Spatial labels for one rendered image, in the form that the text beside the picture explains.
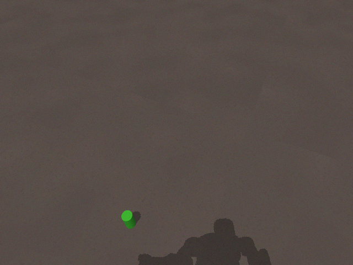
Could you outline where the can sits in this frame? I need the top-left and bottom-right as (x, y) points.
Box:
(121, 210), (136, 229)

